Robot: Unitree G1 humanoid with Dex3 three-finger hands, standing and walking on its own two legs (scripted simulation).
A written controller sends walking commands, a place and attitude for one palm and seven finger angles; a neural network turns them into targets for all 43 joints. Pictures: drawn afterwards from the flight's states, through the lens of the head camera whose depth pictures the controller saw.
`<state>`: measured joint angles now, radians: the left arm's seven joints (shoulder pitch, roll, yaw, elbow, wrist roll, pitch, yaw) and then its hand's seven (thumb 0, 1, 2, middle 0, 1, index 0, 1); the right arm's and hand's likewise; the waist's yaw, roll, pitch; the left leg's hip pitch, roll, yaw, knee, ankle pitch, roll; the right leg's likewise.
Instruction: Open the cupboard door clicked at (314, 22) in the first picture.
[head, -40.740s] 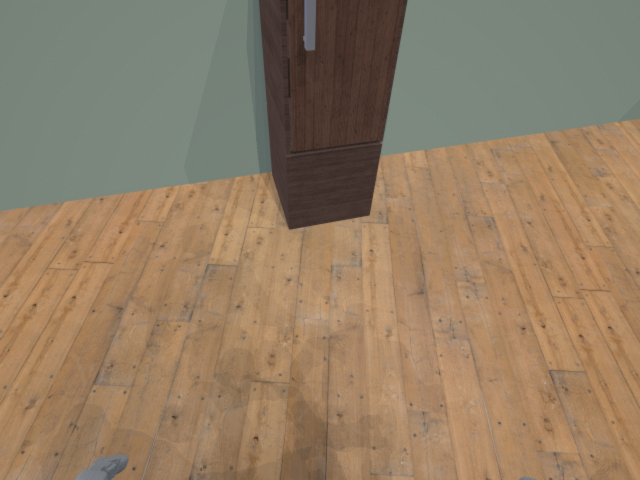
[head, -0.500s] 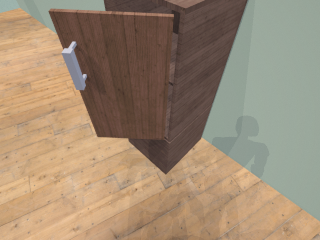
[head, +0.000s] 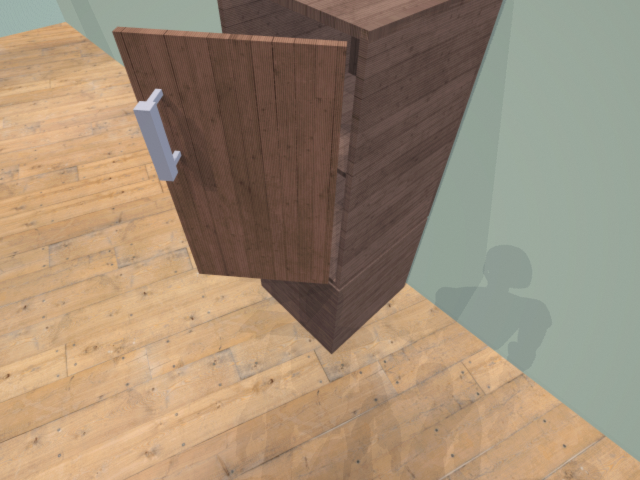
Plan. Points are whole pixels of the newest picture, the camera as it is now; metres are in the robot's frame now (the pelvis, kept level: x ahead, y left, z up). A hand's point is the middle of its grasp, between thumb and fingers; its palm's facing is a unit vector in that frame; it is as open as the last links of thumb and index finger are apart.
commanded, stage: look again from close up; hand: left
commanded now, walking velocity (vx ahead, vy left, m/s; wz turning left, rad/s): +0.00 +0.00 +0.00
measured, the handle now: (162, 135) +0.60 +0.30 +0.09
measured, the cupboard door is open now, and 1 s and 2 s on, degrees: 41 41 41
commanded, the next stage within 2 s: shuffle to correct the standing spot in 0.50 s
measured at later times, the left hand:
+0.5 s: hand out of the picture +0.03 +0.20 -0.18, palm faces -0.01 -0.98 -0.22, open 7.4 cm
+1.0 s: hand out of the picture +0.02 +0.24 -0.19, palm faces +0.02 -0.97 -0.23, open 7.4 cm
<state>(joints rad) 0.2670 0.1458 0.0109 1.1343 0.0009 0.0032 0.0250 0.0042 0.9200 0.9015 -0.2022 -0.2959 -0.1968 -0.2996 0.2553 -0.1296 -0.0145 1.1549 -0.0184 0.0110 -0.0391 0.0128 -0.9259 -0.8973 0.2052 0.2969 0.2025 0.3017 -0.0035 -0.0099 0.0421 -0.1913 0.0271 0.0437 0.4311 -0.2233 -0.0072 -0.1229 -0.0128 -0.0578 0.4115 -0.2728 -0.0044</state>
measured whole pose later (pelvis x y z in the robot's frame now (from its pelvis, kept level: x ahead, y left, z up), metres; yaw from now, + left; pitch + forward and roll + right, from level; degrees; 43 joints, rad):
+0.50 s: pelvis +0.01 +0.02 -0.01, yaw -1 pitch -1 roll +0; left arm 0.27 0.18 0.00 1.07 0.01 -0.02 0.03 0.00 0.91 0.90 -0.20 -0.30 -0.20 -0.30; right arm 0.26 -0.17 0.01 1.08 -0.02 -0.02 -0.02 0.01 -0.93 -0.90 0.20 0.30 0.20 0.30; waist 0.00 0.00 0.03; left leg -0.22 0.00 0.07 0.50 -0.28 0.02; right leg -0.17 -0.05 -0.03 0.51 -0.33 0.02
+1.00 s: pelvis +0.03 +0.04 -0.02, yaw -2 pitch +0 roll +1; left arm 0.31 0.20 0.04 1.05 0.02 0.03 0.04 0.00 0.90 0.90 -0.20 -0.30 -0.20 -0.30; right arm 0.26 -0.18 -0.01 1.02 -0.03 0.00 -0.02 0.01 -0.91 -0.90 0.20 0.30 0.20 0.30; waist 0.03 -0.04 0.05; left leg -0.23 -0.04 0.11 0.59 -0.36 0.07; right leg -0.26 -0.09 -0.02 0.76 -0.50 0.01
